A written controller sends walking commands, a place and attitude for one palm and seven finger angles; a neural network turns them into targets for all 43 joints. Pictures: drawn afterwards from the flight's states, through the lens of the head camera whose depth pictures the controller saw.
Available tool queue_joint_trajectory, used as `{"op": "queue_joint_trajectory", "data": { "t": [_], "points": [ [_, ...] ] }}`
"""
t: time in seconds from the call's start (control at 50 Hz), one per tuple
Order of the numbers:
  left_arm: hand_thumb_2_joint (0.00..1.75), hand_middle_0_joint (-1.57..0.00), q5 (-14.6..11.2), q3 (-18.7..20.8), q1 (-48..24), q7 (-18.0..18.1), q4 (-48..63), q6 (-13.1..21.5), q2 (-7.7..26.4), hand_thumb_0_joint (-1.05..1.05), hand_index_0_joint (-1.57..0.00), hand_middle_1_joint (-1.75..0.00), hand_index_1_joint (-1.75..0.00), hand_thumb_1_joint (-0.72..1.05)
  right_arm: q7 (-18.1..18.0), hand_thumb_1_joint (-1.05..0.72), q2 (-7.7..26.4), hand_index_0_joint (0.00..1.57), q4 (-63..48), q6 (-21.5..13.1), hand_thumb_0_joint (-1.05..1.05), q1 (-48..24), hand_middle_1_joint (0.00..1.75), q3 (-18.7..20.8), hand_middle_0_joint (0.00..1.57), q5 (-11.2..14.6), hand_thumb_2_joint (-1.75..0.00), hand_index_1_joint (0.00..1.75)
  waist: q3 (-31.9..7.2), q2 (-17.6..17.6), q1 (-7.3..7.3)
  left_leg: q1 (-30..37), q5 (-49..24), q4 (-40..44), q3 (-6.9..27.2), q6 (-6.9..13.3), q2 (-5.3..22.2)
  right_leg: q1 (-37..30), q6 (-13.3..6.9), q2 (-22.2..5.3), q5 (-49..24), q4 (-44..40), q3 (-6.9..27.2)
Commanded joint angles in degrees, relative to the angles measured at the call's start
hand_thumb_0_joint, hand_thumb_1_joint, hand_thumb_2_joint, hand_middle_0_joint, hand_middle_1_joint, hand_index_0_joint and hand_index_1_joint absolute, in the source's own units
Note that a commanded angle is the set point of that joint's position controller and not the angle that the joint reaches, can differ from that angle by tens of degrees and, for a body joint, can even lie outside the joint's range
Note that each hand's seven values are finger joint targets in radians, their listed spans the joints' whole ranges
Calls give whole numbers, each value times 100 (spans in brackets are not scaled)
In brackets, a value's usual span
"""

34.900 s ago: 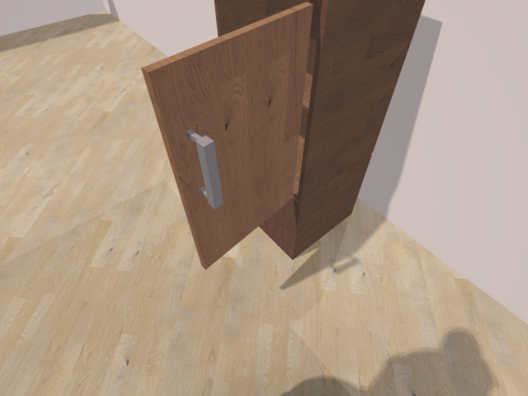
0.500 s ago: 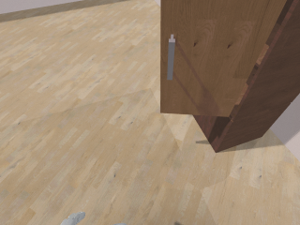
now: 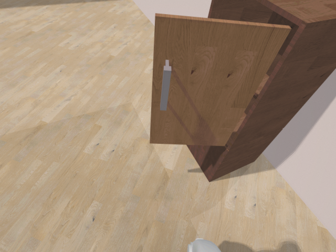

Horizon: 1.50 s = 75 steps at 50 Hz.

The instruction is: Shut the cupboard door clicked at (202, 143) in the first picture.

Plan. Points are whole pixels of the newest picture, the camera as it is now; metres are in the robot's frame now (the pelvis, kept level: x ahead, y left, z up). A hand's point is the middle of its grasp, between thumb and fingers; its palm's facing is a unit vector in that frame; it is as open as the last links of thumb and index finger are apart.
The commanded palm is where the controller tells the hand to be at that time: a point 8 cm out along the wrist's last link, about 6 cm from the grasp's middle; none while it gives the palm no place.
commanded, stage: take the last steps up to it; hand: left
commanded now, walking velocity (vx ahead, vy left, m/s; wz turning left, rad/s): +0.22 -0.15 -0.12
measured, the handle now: (165, 86) +0.60 +0.04 +0.03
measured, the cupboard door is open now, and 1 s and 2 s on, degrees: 66 66 66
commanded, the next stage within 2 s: come to a stop and stand still in 0.22 s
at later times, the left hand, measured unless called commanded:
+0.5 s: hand (142, 221) +0.23 +0.07 -0.19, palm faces -0.01 -0.98 -0.17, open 7.2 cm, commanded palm none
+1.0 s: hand (147, 238) +0.18 +0.05 -0.17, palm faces +0.04 -0.96 -0.28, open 7.4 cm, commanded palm none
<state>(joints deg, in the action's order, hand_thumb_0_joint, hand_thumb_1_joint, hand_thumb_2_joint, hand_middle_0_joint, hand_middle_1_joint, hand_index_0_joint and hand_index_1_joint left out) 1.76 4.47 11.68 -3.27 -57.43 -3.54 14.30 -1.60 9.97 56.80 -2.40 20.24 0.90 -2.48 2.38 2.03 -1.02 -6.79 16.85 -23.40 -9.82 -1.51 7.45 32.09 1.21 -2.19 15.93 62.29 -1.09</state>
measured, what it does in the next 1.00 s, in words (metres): walks ahead: right foot, then left foot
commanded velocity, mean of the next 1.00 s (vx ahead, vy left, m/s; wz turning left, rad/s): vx -0.05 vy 0.03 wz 0.00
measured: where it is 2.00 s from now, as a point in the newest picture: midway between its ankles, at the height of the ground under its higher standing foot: outside the picture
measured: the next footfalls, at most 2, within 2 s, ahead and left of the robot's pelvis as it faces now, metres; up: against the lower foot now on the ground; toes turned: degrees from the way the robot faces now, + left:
right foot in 0.22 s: +0.18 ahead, -0.25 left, +0.00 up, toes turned -1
left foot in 0.50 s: +0.23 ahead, -0.01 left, +0.00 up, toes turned +4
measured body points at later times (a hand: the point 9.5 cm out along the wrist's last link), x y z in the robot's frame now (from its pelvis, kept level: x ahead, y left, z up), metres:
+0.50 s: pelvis +0.16 -0.10 -0.01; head +0.19 -0.09 +0.43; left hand +0.23 +0.13 -0.17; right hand +0.21 -0.34 -0.16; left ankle +0.19 -0.01 -0.74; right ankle +0.16 -0.20 -0.75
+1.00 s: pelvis +0.16 -0.15 -0.01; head +0.20 -0.17 +0.44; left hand +0.18 +0.10 -0.15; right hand +0.24 -0.41 -0.16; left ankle +0.11 -0.01 -0.68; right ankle +0.14 -0.25 -0.75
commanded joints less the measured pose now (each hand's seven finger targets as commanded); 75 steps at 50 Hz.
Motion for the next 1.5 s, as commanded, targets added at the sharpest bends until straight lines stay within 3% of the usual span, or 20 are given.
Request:
{"op": "queue_joint_trajectory", "data": {
  "t": [0.0,0.08,0.14,0.16,0.18,0.2,0.22,0.32,0.44,0.5,0.6,0.72,0.76,0.8,0.9,1.04,1.1,1.16,1.24,1.48],
  "points": [
    [90,-20,-18,-86,-794,-57,600,195,-23,0,-20,-30,-30,90,-66,-90,1190,20,25,-80,0,548,30,297,20,23,-90,30,212,-1232,-201,428,-2343,893,299,574,1210,539,14,-222,-493,-1051,-206],
    [90,-20,-33,-80,-1004,-53,591,216,121,0,-20,-30,-30,90,-24,-90,1241,20,131,-6,0,469,30,379,20,10,-90,30,423,-1443,-247,-16,-1988,794,234,551,1264,-297,-108,-92,-467,-2120,-453],
    [90,-20,-29,4,-141,-29,320,306,317,0,-20,-30,-30,90,-26,-90,1431,20,142,32,0,99,30,445,20,61,-90,30,-83,-1242,230,-185,-2537,-159,25,370,1202,-1826,-252,161,-614,-2972,-644],
    [90,-20,-12,83,741,17,50,390,586,0,-20,-30,-30,90,6,-90,1358,20,144,26,0,33,30,433,20,101,-90,30,-532,-667,652,-565,-2542,-1278,-217,166,839,-3046,-345,211,-754,-3405,-536],
    [90,-20,30,204,1485,121,-175,464,1205,0,-20,-30,-30,90,74,-90,910,20,62,30,0,106,30,337,20,176,-90,30,-975,871,921,-1888,-592,-2915,-454,18,132,-4253,-738,-914,-717,-3909,756],
    [90,-20,-41,220,1686,181,-257,476,1427,0,-20,-30,-30,90,34,-90,582,20,-142,67,0,4,30,265,20,239,-90,30,-1201,1439,848,-2533,2254,-4399,117,2,-448,-4216,-1183,-1916,-1387,-4468,2155],
    [90,-20,-70,196,1292,263,-156,482,1307,0,-20,-30,-30,90,6,-90,616,20,-172,100,0,-156,30,261,20,257,-90,30,-1085,1250,717,-2808,1958,-4953,711,80,-241,-3768,-1340,-1910,-1284,-4699,2132],
    [90,-20,-44,-117,-275,418,261,531,289,0,-20,-30,-30,90,64,-90,393,20,57,277,0,99,30,182,20,101,-90,30,-442,380,-163,-1767,810,-3941,682,-31,22,-1654,-1247,-1289,-1803,-4680,405],
    [90,-20,-106,-182,-127,515,49,554,233,0,-20,-30,-30,90,35,-90,211,20,153,281,0,97,30,21,20,192,-90,30,-687,61,-169,-667,-652,-721,732,-92,-334,-2121,-1042,-1112,-3394,-3922,311],
    [90,-20,-151,-194,209,592,154,396,76,0,-20,-30,-30,90,-22,-90,873,20,-69,242,0,-275,30,150,20,166,-90,30,-453,-862,73,-302,-4486,-251,1542,562,728,-1875,-261,-431,-1537,-3433,1],
    [90,-20,-123,-104,149,568,317,163,253,0,-20,-30,-30,90,-130,-90,1080,20,-315,355,0,-708,30,269,20,115,-90,30,-458,-1365,66,215,-6004,-11,1835,1296,1182,-1202,-92,75,1405,-1648,76],
    [90,-20,-74,-58,543,530,420,205,157,0,-20,-30,-30,90,-62,-90,1216,20,-533,451,0,-1168,30,437,20,152,-90,30,-889,-666,237,131,-4326,-632,1339,906,730,-1895,-78,155,-198,-3039,1],
    [90,-20,29,4,591,557,470,295,704,0,-20,-30,-30,90,8,-90,842,20,-677,474,0,-1138,30,426,20,241,-90,30,-830,855,185,-1030,-1213,-1605,675,195,-357,-2487,-573,-1157,-3089,-3962,1596],
    [90,-20,20,18,555,544,451,339,890,0,-20,-30,-30,90,44,-90,583,20,-716,617,0,-1356,30,378,20,206,-90,30,-384,641,298,-1529,1877,-3216,1122,35,-870,-2019,-1394,-2050,-4502,-4248,2009],
    [90,-20,-26,-57,428,590,370,397,701,0,-20,-30,-30,90,96,-90,695,20,-462,575,0,-1307,30,291,20,207,-90,30,-470,718,222,-2078,1064,-3625,1193,-133,-694,-2839,-1190,-1435,-4698,-3897,1205],
    [90,-20,-5,-14,603,572,155,406,847,0,-20,-30,-30,90,102,-90,616,20,-338,446,0,-1120,30,185,20,245,-90,30,-599,749,341,-1346,873,-1445,871,-140,-708,-3062,-1215,-1438,-3921,-3945,1275],
    [90,-20,-90,-79,271,532,78,381,689,0,-20,-30,-30,90,74,-90,598,20,-51,367,0,-560,30,152,20,229,-90,30,-460,607,67,16,-651,140,809,-57,-679,-2051,-696,-1009,-2283,-3868,966],
    [90,-20,-85,-178,401,511,53,295,202,0,-20,-30,-30,90,54,-90,1050,20,-49,286,0,-734,30,141,20,159,-90,30,-245,-360,279,-530,-889,316,1588,381,329,-2057,-208,-207,-117,-3964,374],
    [90,-20,-93,-231,255,457,-185,231,175,0,-20,-30,-30,90,-4,-90,895,20,122,230,0,-801,30,53,20,169,-90,30,101,-975,301,-946,-307,947,1588,305,106,-2404,-148,-166,-454,-3870,220],
    [90,-20,-91,-323,522,479,-561,337,19,0,-20,-30,-30,90,-45,-90,587,20,442,127,0,-194,30,37,20,222,-90,30,175,-266,180,-501,-805,831,1249,230,-87,-2341,-148,-283,-924,-4194,363]
  ]
}}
